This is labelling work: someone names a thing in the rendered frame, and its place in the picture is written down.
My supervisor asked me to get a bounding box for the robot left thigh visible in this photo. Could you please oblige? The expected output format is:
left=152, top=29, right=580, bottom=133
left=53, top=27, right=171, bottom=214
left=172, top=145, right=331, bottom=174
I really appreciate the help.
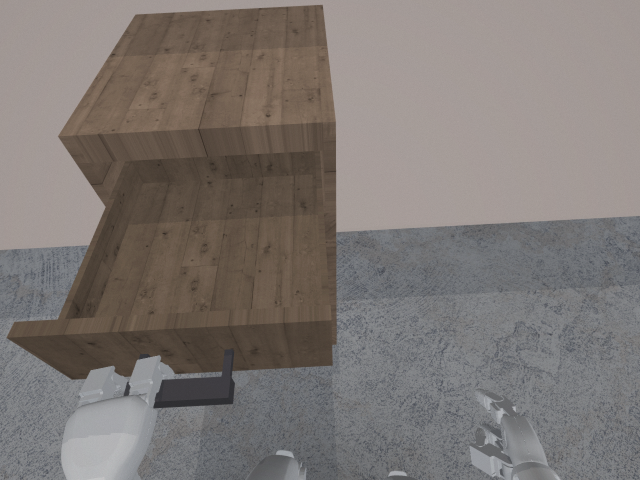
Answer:
left=245, top=455, right=306, bottom=480

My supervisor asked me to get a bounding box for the drawer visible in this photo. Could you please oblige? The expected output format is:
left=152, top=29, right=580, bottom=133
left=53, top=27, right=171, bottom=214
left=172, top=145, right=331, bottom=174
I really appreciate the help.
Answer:
left=6, top=151, right=333, bottom=380

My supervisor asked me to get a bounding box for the robot right hand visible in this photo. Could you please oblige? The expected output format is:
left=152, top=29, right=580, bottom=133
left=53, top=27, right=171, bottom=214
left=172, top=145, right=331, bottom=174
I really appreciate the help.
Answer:
left=469, top=388, right=548, bottom=480

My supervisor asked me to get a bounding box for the cabinet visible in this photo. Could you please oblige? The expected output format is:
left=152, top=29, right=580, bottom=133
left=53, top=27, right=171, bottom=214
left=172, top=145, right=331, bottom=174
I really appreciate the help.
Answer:
left=58, top=5, right=337, bottom=345

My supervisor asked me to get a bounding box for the handle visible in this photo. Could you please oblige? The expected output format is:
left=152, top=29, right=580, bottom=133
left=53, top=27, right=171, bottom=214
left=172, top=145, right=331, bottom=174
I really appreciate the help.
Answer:
left=124, top=349, right=235, bottom=408

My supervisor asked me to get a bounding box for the robot left hand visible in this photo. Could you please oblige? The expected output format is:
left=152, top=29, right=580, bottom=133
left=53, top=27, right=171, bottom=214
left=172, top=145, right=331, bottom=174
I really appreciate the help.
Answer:
left=61, top=355, right=175, bottom=480

